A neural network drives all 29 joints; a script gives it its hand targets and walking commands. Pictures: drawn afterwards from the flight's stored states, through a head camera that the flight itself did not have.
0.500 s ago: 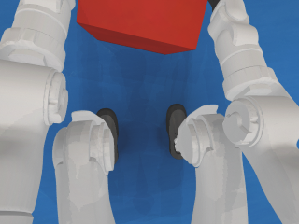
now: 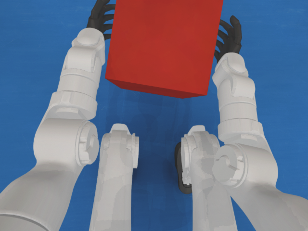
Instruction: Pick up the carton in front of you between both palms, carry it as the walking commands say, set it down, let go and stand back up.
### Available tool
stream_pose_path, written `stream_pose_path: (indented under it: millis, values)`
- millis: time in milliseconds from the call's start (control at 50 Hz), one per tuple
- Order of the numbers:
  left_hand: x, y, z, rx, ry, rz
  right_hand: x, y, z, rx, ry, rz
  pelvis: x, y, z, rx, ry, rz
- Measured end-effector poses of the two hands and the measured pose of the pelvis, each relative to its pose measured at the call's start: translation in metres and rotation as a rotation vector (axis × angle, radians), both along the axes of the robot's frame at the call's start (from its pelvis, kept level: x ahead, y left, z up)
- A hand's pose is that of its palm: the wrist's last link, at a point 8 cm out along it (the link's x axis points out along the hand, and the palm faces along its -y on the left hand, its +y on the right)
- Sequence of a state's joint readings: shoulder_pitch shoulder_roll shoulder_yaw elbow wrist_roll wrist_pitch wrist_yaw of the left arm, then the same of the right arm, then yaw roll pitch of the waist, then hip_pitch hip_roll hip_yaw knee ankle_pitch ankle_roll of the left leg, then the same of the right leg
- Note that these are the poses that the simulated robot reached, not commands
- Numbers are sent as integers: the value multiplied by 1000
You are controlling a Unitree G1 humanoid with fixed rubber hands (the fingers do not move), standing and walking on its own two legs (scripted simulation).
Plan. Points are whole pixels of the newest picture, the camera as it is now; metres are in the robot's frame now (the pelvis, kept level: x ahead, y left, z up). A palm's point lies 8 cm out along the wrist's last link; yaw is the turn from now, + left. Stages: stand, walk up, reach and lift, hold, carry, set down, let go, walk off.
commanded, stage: reach and lift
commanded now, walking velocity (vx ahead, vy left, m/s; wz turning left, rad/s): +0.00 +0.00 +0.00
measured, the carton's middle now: (159, 54) +0.52 +0.01 -0.16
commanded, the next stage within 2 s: none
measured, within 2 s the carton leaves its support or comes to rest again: neither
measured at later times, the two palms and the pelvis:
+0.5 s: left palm (76, 16) +0.49 +0.16 +0.06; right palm (278, 38) +0.47 -0.14 +0.07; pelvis +0.02 +0.00 +0.11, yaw +1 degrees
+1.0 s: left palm out of the picture +0.43 +0.15 +0.22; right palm out of the picture +0.43 -0.14 +0.23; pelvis +0.07 +0.00 +0.25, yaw +2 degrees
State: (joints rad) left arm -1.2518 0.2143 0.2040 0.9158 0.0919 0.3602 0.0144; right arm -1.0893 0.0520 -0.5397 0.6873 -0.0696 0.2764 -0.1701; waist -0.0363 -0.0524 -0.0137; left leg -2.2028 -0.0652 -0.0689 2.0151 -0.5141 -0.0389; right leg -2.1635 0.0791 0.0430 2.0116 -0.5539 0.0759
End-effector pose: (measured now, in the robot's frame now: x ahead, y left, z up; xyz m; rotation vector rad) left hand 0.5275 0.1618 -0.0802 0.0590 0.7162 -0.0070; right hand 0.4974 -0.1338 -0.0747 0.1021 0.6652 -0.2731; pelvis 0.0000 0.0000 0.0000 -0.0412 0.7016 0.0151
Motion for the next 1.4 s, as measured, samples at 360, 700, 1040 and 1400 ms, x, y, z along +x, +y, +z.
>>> stream_pose_path:
  millis: [360,700,1040,1400]
  values:
    - [-25,-14,99,-7,-9,23,-20,-15,103,-21,-4,13,6,-1,81,17,35,-17]
    - [-62,-10,210,-26,3,78,-44,-12,216,-23,5,51,40,0,173,18,-102,5]
    - [-101,-9,313,-27,-3,126,-70,-11,319,-24,0,94,70,-3,264,38,-309,8]
    - [-136,-11,422,-11,-23,168,-90,-13,426,-46,-17,162,98,-6,340,53,-606,13]
